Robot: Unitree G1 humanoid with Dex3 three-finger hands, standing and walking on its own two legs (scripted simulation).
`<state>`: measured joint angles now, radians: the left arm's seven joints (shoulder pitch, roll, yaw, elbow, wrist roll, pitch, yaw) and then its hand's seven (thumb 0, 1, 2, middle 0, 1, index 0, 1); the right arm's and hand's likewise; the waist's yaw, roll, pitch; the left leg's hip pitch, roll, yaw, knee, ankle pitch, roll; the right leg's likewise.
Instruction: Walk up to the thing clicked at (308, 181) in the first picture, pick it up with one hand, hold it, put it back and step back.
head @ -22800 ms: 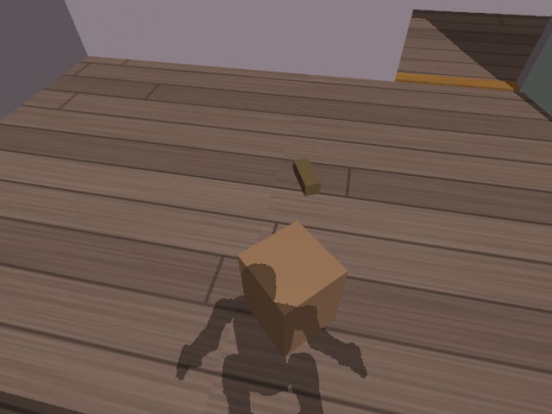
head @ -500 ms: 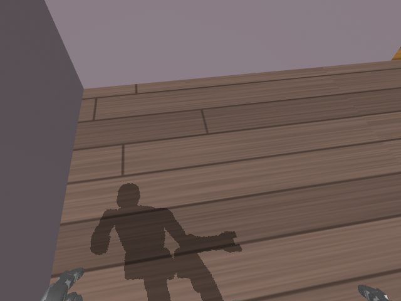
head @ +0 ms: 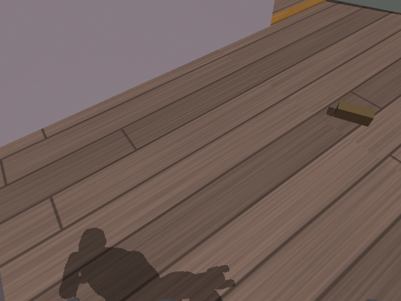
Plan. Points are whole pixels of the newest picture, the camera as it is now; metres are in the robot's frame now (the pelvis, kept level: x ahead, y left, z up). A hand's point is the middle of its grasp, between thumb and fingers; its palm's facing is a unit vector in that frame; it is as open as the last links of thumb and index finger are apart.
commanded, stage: walk up
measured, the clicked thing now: (353, 113) +1.23 -0.98 -0.71
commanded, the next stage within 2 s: stand in 1.72 s
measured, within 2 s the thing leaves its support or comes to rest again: neither
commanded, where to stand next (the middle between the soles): +0.06 -0.01 m, yaw -30 degrees
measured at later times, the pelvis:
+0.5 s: pelvis +0.00 +0.01 +0.01, yaw -16 degrees
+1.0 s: pelvis -0.02 +0.02 -0.01, yaw -27 degrees
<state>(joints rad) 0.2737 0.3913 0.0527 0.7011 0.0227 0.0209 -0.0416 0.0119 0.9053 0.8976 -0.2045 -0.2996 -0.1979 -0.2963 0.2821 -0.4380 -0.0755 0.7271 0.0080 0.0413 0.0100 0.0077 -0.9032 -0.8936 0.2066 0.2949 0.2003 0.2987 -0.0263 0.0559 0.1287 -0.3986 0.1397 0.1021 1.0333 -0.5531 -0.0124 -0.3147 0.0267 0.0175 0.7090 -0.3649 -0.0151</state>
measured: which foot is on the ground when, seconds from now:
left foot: up 0.00-0.22, down 0.24-0.62, up 0.64-0.90, down 0.92-1.00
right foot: down 0.00-0.28, up 0.30-0.58, down 0.60-1.00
